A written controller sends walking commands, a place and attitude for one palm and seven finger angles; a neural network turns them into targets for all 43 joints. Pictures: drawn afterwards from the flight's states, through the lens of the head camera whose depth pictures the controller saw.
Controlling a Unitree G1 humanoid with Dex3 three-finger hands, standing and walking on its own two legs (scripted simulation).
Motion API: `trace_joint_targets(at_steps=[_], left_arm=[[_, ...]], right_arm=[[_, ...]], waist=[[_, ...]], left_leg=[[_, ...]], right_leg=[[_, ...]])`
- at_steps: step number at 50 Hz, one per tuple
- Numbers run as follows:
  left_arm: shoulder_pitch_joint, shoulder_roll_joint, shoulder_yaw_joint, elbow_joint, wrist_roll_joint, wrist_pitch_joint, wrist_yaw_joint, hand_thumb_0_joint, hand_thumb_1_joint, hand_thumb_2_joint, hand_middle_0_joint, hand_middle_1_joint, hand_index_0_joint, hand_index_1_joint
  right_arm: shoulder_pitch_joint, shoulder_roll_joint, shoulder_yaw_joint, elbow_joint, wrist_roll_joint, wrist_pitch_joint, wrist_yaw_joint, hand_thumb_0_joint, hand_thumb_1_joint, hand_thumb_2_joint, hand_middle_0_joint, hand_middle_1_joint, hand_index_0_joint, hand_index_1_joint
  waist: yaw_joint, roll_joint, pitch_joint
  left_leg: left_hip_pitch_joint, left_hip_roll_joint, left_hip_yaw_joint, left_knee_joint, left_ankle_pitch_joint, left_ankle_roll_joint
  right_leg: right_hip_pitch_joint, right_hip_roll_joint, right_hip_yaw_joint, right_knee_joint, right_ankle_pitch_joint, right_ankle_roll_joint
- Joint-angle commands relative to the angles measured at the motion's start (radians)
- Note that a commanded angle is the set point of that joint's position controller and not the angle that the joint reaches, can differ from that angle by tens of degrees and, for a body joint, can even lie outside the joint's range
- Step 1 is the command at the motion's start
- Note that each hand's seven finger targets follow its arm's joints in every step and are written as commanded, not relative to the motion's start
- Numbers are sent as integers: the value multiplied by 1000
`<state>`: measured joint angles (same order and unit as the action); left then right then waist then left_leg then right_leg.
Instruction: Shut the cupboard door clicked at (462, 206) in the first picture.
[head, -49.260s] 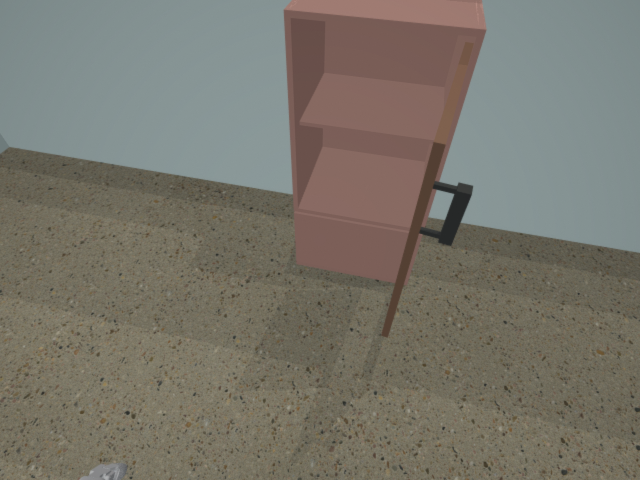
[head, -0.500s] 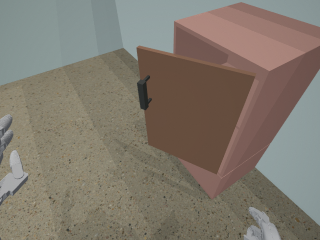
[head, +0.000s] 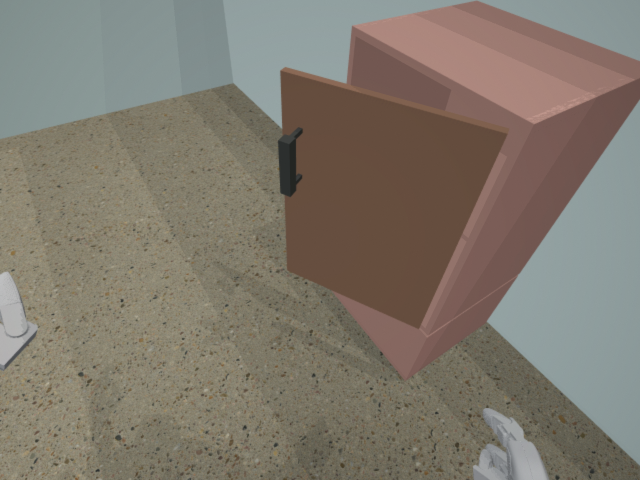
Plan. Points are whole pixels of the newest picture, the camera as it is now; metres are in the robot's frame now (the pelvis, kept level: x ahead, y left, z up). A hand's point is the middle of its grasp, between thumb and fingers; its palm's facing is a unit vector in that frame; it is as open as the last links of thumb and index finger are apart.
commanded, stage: step back with the hand held close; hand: left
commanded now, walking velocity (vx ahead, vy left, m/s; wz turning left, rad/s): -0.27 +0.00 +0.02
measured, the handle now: (293, 161) +0.70 +0.11 -0.01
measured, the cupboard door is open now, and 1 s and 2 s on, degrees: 29 29 29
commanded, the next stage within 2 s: stop stepping back and stand still in 1.50 s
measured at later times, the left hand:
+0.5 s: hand (12, 354) +0.17 +0.27 +0.18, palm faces +0.47 -0.74 -0.48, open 7.4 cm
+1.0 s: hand out of the picture +0.11 +0.28 +0.19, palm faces +0.52 -0.72 -0.46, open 7.4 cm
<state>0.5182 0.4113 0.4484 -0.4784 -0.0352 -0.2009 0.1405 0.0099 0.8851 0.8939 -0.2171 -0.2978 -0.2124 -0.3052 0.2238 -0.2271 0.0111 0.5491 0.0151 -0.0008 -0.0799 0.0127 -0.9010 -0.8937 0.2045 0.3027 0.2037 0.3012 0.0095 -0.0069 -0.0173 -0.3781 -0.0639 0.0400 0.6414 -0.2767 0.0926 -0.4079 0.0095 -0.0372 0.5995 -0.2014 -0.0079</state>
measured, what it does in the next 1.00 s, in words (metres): lifts its right foot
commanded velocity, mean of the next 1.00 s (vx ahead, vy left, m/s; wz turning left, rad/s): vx -0.40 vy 0.00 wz -0.04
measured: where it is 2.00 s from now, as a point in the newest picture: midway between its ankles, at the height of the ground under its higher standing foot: outside the picture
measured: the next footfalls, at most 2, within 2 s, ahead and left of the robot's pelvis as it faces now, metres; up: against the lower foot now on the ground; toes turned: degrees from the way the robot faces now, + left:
right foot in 1.16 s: -0.17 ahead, -0.15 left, +0.00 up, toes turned +8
left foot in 1.90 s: -0.15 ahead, +0.16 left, +0.00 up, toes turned -3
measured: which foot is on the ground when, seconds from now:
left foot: down 0.00-1.00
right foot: down 0.00-0.94, up 0.96-1.00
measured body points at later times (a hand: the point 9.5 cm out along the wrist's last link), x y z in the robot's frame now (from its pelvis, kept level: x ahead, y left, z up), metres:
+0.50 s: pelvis -0.03 +0.00 -0.01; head -0.02 +0.02 +0.44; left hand +0.14 +0.31 +0.20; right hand +0.12 -0.26 -0.08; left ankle +0.04 +0.06 -0.72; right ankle +0.06 -0.12 -0.72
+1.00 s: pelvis -0.07 -0.01 +0.00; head -0.07 +0.02 +0.45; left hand +0.07 +0.31 +0.21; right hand +0.11 -0.25 -0.07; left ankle +0.04 +0.07 -0.72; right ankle -0.01 -0.13 -0.71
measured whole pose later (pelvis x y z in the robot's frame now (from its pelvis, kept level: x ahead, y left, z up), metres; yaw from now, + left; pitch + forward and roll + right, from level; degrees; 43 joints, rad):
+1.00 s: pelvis -0.07 -0.01 +0.00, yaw +7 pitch +1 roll -4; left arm 0.52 0.46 0.48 -0.52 -0.02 -0.27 0.15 0.01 0.88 0.89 -0.22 -0.30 -0.21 -0.31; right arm 0.23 -0.22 -0.02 0.59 0.01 -0.05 -0.07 0.01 -0.90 -0.89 0.20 0.30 0.20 0.30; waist -0.05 0.00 -0.02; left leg -0.52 0.01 0.03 0.63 -0.16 0.08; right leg -0.43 0.09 0.02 0.67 -0.23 0.02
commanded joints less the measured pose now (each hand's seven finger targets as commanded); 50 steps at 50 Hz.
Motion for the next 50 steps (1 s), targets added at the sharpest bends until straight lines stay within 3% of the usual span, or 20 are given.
trace_joint_targets(at_steps=[1,8,11,16,19,21,23,25,26,28,31,33,37,39,41,44,46,47,48,50], left_arm=[[-88,178,107,-198,9,-71,24,0,900,900,-200,-300,-200,-300],[-83,193,133,-228,18,-99,26,0,900,900,-200,-300,-200,-300],[-62,205,150,-224,19,-108,30,0,900,900,-200,-300,-200,-300],[-37,214,158,-232,15,-123,40,0,900,900,-200,-300,-200,-300],[-29,217,163,-243,13,-132,45,0,900,900,-200,-300,-200,-300],[-25,208,170,-221,20,-135,44,0,900,900,-200,-300,-200,-300],[-49,192,158,-220,24,-132,37,0,900,900,-200,-300,-200,-300],[-63,204,167,-226,24,-131,29,0,900,900,-200,-300,-200,-300],[-65,196,160,-214,24,-128,22,0,900,900,-200,-300,-200,-300],[-43,187,154,-221,13,-134,16,0,900,900,-200,-300,-200,-300],[-59,186,135,-276,4,-139,14,0,900,900,-200,-300,-200,-300],[-44,195,140,-292,5,-136,16,0,900,900,-200,-300,-200,-300],[-55,240,180,-276,15,-135,23,0,900,900,-200,-300,-200,-300],[-45,226,158,-256,9,-136,29,0,900,900,-200,-300,-200,-300],[-19,228,154,-226,3,-134,40,0,900,900,-200,-300,-200,-300],[-6,214,139,-224,3,-136,43,0,900,900,-200,-300,-200,-300],[-12,203,147,-220,11,-137,41,0,900,900,-200,-300,-200,-300],[-40,205,153,-239,18,-140,37,0,900,900,-200,-300,-200,-300],[-43,204,158,-252,14,-135,31,0,900,900,-200,-300,-200,-300],[-48,206,160,-256,12,-123,19,0,900,900,-200,-300,-200,-300]], right_arm=[[-88,-157,-65,-150,-8,-62,-11,0,-900,-900,200,300,200,300],[-91,-151,-66,-143,-13,-70,2,0,-900,-900,200,300,200,300],[-85,-151,-71,-142,-13,-73,7,0,-900,-900,200,300,200,300],[-70,-146,-72,-135,-11,-75,13,0,-900,-900,200,300,200,300],[-74,-148,-70,-128,-12,-83,7,0,-900,-900,200,300,200,300],[-83,-159,-73,-126,-12,-89,0,0,-900,-900,200,300,200,300],[-89,-159,-74,-123,-19,-96,-5,0,-900,-900,200,300,200,300],[-92,-162,-82,-119,-24,-103,-7,0,-900,-900,200,300,200,300],[-94,-161,-83,-118,-25,-105,-6,0,-900,-900,200,300,200,300],[-87,-149,-84,-107,-26,-111,-3,0,-900,-900,200,300,200,300],[-83,-145,-83,-88,-23,-116,6,0,-900,-900,200,300,200,300],[-88,-138,-82,-90,-21,-115,6,0,-900,-900,200,300,200,300],[-87,-136,-84,-103,-21,-99,10,0,-900,-900,200,300,200,300],[-83,-116,-76,-105,-24,-90,14,0,-900,-900,200,300,200,300],[-76,-112,-75,-100,-22,-80,15,0,-900,-900,200,300,200,300],[-79,-126,-77,-106,-12,-76,10,0,-900,-900,200,300,200,300],[-87,-146,-78,-117,-8,-89,1,0,-900,-900,200,300,200,300],[-112,-156,-79,-122,-9,-99,-4,0,-900,-900,200,300,200,300],[-115,-150,-84,-119,-17,-109,-8,0,-900,-900,200,300,200,300],[-126,-150,-94,-114,-17,-130,-4,0,-900,-900,200,300,200,300]], waist=[[-15,77,-51],[-17,65,-61],[-18,46,-68],[-29,35,-76],[-30,69,-85],[-25,136,-81],[-19,152,-62],[-15,155,-65],[-14,117,-54],[-18,68,-92],[-23,96,-192],[-24,112,-207],[-36,37,-116],[-41,-8,-88],[-47,-23,-91],[-50,48,-96],[-45,151,-85],[-35,242,-85],[-20,250,-102],[-8,190,-125]], left_leg=[[-437,201,-251,-306,-354,21],[-485,191,-251,-265,-344,20],[-493,167,-232,-205,-365,14],[-401,142,-209,-156,-346,-4],[-398,174,-241,-235,-337,6],[-537,229,-286,-326,-444,35],[-592,273,-335,-390,-436,44],[-593,294,-349,-377,-384,57],[-594,292,-339,-361,-386,57],[-467,257,-312,-289,-201,38],[-321,217,-238,-199,-39,6],[-314,204,-223,-186,-85,-3],[-315,139,-189,-112,-320,-29],[-209,111,-170,-65,-250,-50],[-103,97,-146,-46,-189,-58],[-124,145,-185,-165,-233,-38],[-309,241,-260,-345,-420,6],[-426,310,-335,-459,-507,30],[-449,362,-360,-488,-479,40],[-402,394,-321,-468,-449,40]], right_leg=[[405,-41,142,58,26,0],[407,-60,177,69,42,-15],[386,-90,236,23,2,-29],[274,-121,257,-70,-108,-42],[292,-69,183,-18,-78,-19],[419,-14,139,92,-33,1],[464,35,99,189,47,10],[481,55,114,224,93,14],[474,55,127,223,78,13],[412,35,158,151,173,-2],[365,-11,218,103,253,-15],[351,-29,236,84,212,-20],[195,-106,353,-102,-70,-56],[58,-147,365,-190,-154,-76],[-31,-150,328,-238,-170,-72],[15,-68,208,-181,-167,-31],[195,28,122,-13,-121,9],[320,84,77,131,-56,23],[371,103,62,211,-31,27],[360,108,73,286,-130,25]])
